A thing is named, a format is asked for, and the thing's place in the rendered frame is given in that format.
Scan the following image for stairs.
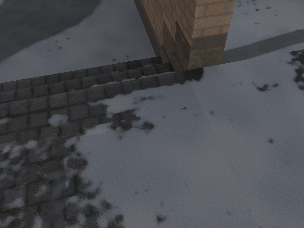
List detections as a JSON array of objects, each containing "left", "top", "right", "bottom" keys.
[{"left": 0, "top": 56, "right": 175, "bottom": 104}]

